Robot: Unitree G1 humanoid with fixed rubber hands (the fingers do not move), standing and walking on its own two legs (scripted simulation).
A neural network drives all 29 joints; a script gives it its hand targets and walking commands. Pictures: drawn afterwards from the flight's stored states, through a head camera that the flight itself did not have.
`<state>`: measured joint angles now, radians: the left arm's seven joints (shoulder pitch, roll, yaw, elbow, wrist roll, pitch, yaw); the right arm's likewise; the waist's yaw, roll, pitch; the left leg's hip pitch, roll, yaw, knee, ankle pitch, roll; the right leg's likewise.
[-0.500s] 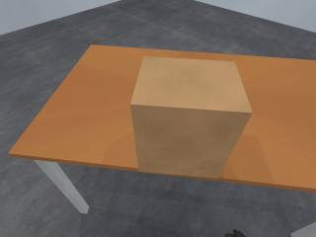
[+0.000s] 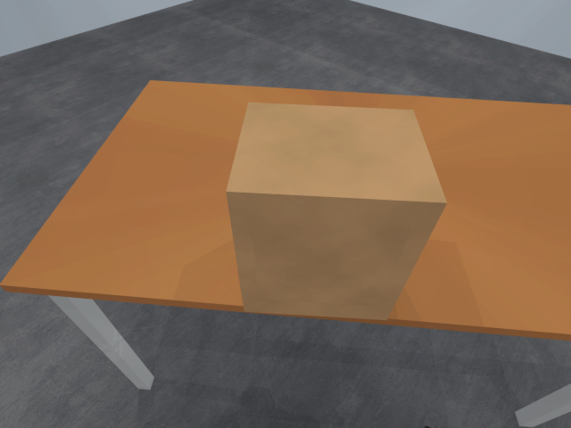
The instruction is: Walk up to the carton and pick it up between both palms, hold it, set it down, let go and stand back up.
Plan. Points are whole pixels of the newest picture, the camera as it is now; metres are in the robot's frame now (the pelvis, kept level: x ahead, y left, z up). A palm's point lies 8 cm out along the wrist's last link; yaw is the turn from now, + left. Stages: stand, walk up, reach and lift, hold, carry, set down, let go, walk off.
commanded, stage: walk up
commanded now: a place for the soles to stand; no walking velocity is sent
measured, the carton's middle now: (322, 218) +0.42 -0.04 +0.07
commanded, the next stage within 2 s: reach and lift in 1.70 s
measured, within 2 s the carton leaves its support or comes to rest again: neither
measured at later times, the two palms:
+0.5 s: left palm out of the picture +0.03 +0.19 -0.13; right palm out of the picture +0.06 -0.24 -0.11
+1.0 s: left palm out of the picture +0.02 +0.18 -0.13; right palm out of the picture +0.04 -0.25 -0.12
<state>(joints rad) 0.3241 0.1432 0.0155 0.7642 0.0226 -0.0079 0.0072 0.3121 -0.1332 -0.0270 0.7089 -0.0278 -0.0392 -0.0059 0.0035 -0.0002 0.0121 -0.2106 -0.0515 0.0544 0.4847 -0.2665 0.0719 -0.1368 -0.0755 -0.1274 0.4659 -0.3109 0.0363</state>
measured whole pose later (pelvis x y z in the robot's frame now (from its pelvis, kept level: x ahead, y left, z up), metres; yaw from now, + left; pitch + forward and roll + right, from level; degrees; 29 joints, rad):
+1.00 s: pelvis -0.01 -0.04 +0.00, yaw -1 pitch -1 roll +0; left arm 0.38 0.15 0.01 0.83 0.01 -0.03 0.00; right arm 0.32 -0.14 0.00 0.83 -0.02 -0.03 -0.01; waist 0.00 0.00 0.01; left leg -0.20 0.01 0.04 0.46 -0.24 0.01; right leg -0.13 -0.01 -0.11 0.44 -0.28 -0.03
